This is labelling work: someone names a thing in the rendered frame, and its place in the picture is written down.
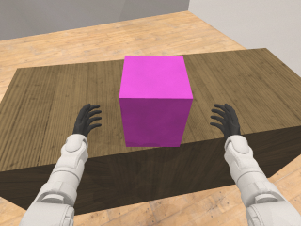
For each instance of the carton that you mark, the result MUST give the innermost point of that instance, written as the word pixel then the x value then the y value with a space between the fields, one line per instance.
pixel 155 99

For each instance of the robot right upper arm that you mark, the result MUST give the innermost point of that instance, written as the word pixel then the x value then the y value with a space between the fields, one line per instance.
pixel 279 213

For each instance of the robot left hand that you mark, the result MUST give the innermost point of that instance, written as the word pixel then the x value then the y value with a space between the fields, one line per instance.
pixel 82 125

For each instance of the robot right forearm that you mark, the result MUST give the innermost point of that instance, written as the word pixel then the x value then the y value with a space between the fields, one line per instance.
pixel 248 176

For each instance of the robot left forearm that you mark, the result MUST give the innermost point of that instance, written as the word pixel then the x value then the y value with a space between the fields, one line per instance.
pixel 66 175

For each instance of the robot left upper arm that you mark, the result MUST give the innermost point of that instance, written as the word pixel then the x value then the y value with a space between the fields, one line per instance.
pixel 49 214

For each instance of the pedestal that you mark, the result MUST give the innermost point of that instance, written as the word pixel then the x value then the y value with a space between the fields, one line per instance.
pixel 39 110

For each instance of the robot right hand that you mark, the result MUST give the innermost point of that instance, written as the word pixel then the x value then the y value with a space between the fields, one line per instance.
pixel 231 126

